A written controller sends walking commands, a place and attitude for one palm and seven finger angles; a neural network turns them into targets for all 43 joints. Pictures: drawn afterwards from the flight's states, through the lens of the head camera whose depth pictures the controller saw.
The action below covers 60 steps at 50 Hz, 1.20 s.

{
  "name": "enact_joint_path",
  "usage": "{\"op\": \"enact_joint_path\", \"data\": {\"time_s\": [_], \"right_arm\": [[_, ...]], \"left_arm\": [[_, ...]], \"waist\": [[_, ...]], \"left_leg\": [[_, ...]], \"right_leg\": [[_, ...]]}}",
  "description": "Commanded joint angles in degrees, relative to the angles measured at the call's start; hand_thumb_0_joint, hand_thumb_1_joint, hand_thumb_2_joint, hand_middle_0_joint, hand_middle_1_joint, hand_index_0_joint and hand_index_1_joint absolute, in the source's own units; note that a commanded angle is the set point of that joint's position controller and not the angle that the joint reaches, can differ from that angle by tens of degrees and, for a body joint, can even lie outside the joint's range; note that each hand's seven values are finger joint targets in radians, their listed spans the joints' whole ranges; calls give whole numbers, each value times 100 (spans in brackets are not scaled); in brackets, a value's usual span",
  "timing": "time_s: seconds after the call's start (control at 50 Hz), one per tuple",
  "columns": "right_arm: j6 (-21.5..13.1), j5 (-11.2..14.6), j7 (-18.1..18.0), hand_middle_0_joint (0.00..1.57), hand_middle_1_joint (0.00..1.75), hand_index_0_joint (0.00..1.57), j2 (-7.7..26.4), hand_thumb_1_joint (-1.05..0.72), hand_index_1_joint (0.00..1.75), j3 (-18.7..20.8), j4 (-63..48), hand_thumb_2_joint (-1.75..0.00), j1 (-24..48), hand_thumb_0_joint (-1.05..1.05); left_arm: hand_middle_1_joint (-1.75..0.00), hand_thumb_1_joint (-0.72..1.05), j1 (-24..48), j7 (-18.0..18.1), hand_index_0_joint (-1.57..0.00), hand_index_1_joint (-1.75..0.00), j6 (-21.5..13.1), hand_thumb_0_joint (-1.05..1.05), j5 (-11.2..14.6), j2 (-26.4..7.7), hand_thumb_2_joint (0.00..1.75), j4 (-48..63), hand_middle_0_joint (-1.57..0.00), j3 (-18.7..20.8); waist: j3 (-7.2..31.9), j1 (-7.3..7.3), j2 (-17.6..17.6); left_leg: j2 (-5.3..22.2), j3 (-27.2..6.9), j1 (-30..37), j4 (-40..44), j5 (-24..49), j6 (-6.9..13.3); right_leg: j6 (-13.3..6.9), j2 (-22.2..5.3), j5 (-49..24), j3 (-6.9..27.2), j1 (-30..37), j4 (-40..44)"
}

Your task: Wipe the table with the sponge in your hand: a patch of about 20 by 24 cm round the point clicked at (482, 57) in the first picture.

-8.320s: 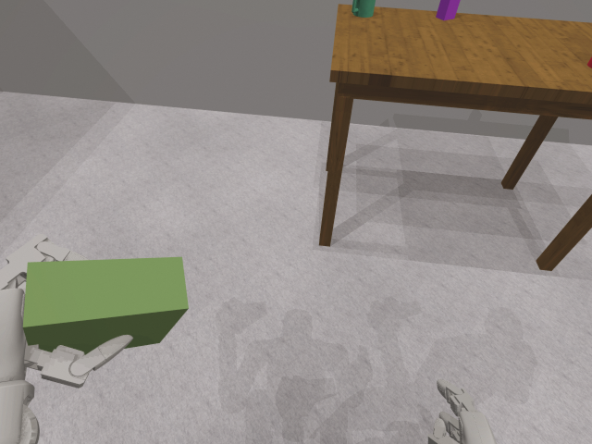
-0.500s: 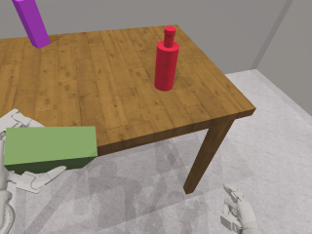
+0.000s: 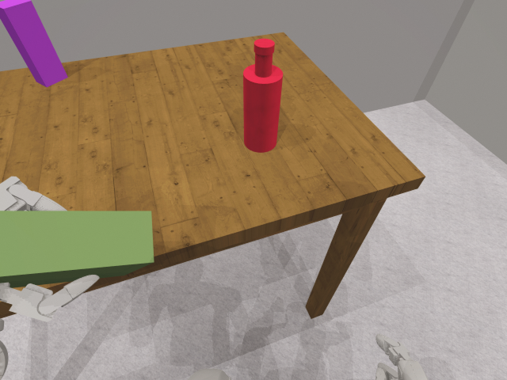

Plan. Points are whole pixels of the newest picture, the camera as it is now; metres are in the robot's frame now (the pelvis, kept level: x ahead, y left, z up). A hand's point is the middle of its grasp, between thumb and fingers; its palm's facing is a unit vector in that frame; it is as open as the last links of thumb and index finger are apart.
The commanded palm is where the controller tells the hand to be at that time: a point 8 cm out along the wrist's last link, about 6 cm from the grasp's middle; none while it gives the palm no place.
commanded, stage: shuffle to correct the standing spot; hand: left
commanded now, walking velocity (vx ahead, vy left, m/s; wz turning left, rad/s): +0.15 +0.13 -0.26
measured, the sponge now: (98, 249) +0.23 +0.20 +0.16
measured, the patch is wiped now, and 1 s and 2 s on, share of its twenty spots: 0.00 0.00 0.00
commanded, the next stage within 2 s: come to a stop and stand still in 0.12 s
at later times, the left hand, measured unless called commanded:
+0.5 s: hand (33, 199) +0.28 +0.29 +0.18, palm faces +0.37 -0.85 -0.38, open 9.9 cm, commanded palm +0.23 +0.32 +0.20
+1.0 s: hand (6, 223) +0.25 +0.31 +0.17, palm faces +0.39 -0.85 -0.37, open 9.9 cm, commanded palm +0.20 +0.34 +0.20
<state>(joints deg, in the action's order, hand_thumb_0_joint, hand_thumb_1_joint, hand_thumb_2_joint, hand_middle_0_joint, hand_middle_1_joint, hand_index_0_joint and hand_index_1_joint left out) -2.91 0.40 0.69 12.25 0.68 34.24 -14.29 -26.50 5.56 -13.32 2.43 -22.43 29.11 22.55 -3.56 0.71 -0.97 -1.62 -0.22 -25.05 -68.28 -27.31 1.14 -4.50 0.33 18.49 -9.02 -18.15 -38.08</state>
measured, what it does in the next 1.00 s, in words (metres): steps on the spot: left foot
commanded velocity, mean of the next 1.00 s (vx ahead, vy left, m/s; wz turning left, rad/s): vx -0.02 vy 0.00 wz -0.02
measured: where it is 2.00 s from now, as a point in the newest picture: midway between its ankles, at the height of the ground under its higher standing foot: outside the picture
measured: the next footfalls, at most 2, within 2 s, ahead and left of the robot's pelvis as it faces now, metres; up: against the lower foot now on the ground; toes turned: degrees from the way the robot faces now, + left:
left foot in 0.22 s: +0.12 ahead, +0.19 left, +0.00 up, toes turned +2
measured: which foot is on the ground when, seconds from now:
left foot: up 0.00-0.20, down 0.22-1.00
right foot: down 0.00-1.00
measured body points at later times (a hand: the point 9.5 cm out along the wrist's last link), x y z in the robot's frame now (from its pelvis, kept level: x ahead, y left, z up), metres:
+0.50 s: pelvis +0.05 +0.05 +0.01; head +0.08 +0.06 +0.46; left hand +0.26 +0.33 +0.20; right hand +0.24 -0.16 -0.06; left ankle +0.08 +0.19 -0.72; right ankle +0.03 -0.08 -0.72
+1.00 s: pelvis +0.03 +0.06 +0.02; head +0.04 +0.07 +0.47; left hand +0.23 +0.35 +0.19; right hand +0.19 -0.18 -0.05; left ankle +0.08 +0.19 -0.72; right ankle +0.03 -0.08 -0.72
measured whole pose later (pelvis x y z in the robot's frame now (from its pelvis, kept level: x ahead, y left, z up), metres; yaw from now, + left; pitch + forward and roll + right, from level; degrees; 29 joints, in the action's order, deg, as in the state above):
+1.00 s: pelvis +0.03 +0.06 +0.02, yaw -2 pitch -2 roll -1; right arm -4.8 0.9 -3.0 11.9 0.2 33.3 -11.7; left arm -25.6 8.7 -5.6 2.3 -19.5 27.9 19.5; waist -3.9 -0.9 -0.2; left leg 5.0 4.1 -14.8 -25.8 -9.1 -1.1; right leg 1.9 -2.3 11.2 -4.4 -8.9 -22.2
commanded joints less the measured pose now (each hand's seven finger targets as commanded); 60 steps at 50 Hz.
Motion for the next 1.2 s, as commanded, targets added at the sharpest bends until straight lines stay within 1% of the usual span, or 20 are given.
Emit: {"op": "enact_joint_path", "data": {"time_s": [0.0, 0.04, 0.1, 0.14, 0.2, 0.22, 0.26, 0.32, 0.36, 0.44, 0.5, 0.56, 0.78, 0.86, 0.9, 1.1, 1.12, 1.14, 1.16, 1.18], "right_arm": [[-229, -54, -59, 20, 30, 20, 529, -90, 30, 113, -912, -90, 664, 0], [-366, -62, -175, 20, 30, 20, 489, -90, 30, 118, -851, -90, 686, 0], [-562, -112, -320, 20, 30, 20, 421, -90, 30, 132, -853, -90, 749, 0], [-648, -55, -353, 20, 30, 20, 488, -90, 30, 214, -929, -90, 701, 0], [-668, 75, -342, 20, 30, 20, 747, -90, 30, 303, -1069, -90, 670, 0], [-649, 92, -334, 20, 30, 20, 738, -90, 30, 305, -1005, -90, 668, 0], [-674, 106, -304, 20, 30, 20, 608, -90, 30, 194, -1017, -90, 879, 0], [-691, 84, -261, 20, 30, 20, 546, -90, 30, 172, -1010, -90, 740, 0], [-682, 69, -249, 20, 30, 20, 523, -90, 30, 132, -995, -90, 861, 0], [-599, 44, -249, 20, 30, 20, 496, -90, 30, 113, -1096, -90, 832, 0], [-535, 40, -251, 20, 30, 20, 474, -90, 30, 92, -1146, -90, 874, 0], [-497, 60, -277, 20, 30, 20, 487, -90, 30, 101, -1150, -90, 970, 0], [-481, 41, -418, 20, 30, 20, 565, -90, 30, 129, -1110, -90, 1014, 0], [-494, 53, -413, 20, 30, 20, 633, -90, 30, 162, -1065, -90, 1017, 0], [-510, 52, -413, 20, 30, 20, 615, -90, 30, 161, -1096, -90, 985, 0], [-573, 68, -359, 20, 30, 20, 599, -90, 30, 181, -1059, -90, 946, 0], [-780, -335, -410, 20, 30, 20, 719, -90, 30, 307, -780, -90, 340, 0], [-748, -180, -402, 20, 30, 20, 55, -90, 30, 72, -332, -90, 403, 0], [-817, 112, -328, 20, 30, 20, 539, -90, 30, 308, -901, -90, 620, 0], [-833, 68, -323, 20, 30, 20, 565, -90, 30, 325, -1014, -90, 447, 0]], "left_arm": [[-160, 10, 603, 185, -120, -160, -350, 0, 5, -863, 130, 1246, -120, 664], [-160, 10, 793, 219, -120, -160, -291, 0, -16, -863, 130, 1183, -120, 562], [-160, 10, 867, 299, -120, -160, -186, 0, -47, -879, 130, 1213, -120, 518], [-160, 10, 987, 289, -120, -160, -200, 0, -47, -916, 130, 1345, -120, 547], [-160, 10, 794, 284, -120, -160, -227, 0, -10, -799, 130, 1178, -120, 631], [-160, 10, 553, 243, -120, -160, -186, 0, 7, -782, 130, 768, -120, 657], [-160, 10, 738, 222, -120, -160, -130, 0, 5, -805, 130, 969, -120, 664], [-160, 10, 739, 256, -120, -160, -73, 0, 15, -670, 130, 1164, -120, 486], [-160, 10, 619, 277, -120, -160, 25, 0, 43, -792, 130, 1315, -120, 550], [-160, 10, 584, 297, -120, -160, 111, 0, 52, -807, 130, 1587, -120, 557], [-160, 10, 335, 314, -120, -160, 189, 0, 96, -782, 130, 1581, -120, 589], [-160, 10, 89, 334, -120, -160, 274, 0, 143, -878, 130, 1446, -120, 707], [-160, 10, 582, 403, -120, -160, 358, 0, 71, -678, 130, 1312, -120, 302], [-160, 10, 693, 435, -120, -160, 362, 0, 30, -840, 130, 1284, -120, 415], [-160, 10, 748, 435, -120, -160, 344, 0, 18, -644, 130, 1318, -120, 229], [-160, 10, 367, 427, -120, -160, 304, 0, 39, -666, 130, 1392, -120, 371], [-160, 10, 6050, 282, -120, -160, -373, 0, -767, -5350, 130, 2351, -120, 3629], [-160, 10, 2528, 40, -120, -160, -158, 0, -330, -1771, 130, -1001, -120, 1324], [-160, 10, 1539, 74, -120, -160, 7, 0, 1, -911, 130, -999, -120, 625], [-160, 10, 1594, 14, -120, -160, -138, 0, -61, -717, 130, -227, -120, 345]], "waist": [[504, -13, 371], [530, -79, 690], [653, -174, 507], [632, -164, 333], [878, -152, -291], [778, -109, -646], [507, -162, -1023], [827, -89, 309], [1153, -80, -4], [1330, -134, -538], [1357, -152, -657], [1465, -164, -379], [619, -116, -237], [567, -124, -266], [469, -117, -385], [806, -156, -363], [127, -446, 940], [1137, -202, 1202], [1363, -372, 2], [1254, -313, -330]], "left_leg": [[824, -291, -595, 354, 808, -74], [668, 299, 297, 1811, 1090, -55], [179, 1039, 1302, 3215, 1316, -13], [154, 846, 1452, 3720, 1242, 30], [1096, -534, 1592, 4068, 2266, 441], [1175, -603, 1145, 4253, 1763, 478], [1092, -360, 619, 4437, 1486, 370], [548, 355, 1084, 3719, 2987, -127], [502, 463, 1621, 3778, 3703, -184], [663, 378, 1898, 3952, 4634, -208], [758, 357, 1847, 4057, 4466, -178], [674, 454, 1743, 4161, 3715, -214], [479, 391, 1213, 4810, 849, -215], [441, 373, 1215, 4893, 633, -236], [464, 283, 1094, 4952, 510, -205], [546, 182, 1126, 4837, 1132, -158], [826, 393, 537, 3601, 1972, -53], [172, 378, 1174, 3865, 2015, -68], [287, 472, 1785, 4071, 2093, -138], [397, 589, 1785, 4046, 2170, -98]], "right_leg": [[-699, -1851, -316, 2115, -180, 2172], [-454, -1556, -233, 1489, -367, 2085], [-211, -1252, 455, 1230, -184, 1782], [-22, -1069, 238, 1211, 109, 1219], [399, -224, -369, 522, -68, -187], [458, -162, 26, 475, 74, -240], [471, -109, -219, 396, 501, 135], [378, -227, -2215, 707, 952, 917], [437, -218, -2873, 613, 955, 824], [497, -47, -2849, 480, 1031, 816], [500, -30, -2567, 492, 1157, 1071], [523, -71, -2624, 552, 1301, 1297], [478, -123, -583, 745, 831, 2072], [487, -72, -225, 732, 753, 2167], [461, -92, -163, 745, 804, 2140], [463, -106, -972, 684, 1143, 1755], [443, -770, -1953, 1447, 221, 2421], [-63, -947, -2547, 1397, 800, 1807], [19, -852, -2202, 1347, 754, 1553], [135, -718, -2017, 1376, 656, 1601]]}}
